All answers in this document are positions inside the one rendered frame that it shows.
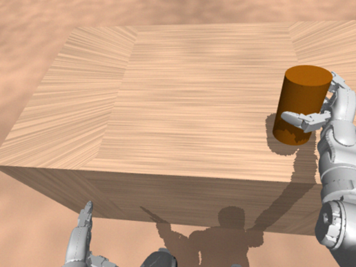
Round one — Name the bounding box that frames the right robot hand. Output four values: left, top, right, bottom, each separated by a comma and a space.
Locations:
281, 71, 356, 133

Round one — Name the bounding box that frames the can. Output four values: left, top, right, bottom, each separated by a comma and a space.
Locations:
273, 65, 333, 146

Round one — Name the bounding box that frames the right robot arm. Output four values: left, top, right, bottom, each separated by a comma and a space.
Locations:
315, 120, 356, 267

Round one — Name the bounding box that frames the left robot hand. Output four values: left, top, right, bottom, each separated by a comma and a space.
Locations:
65, 201, 118, 267

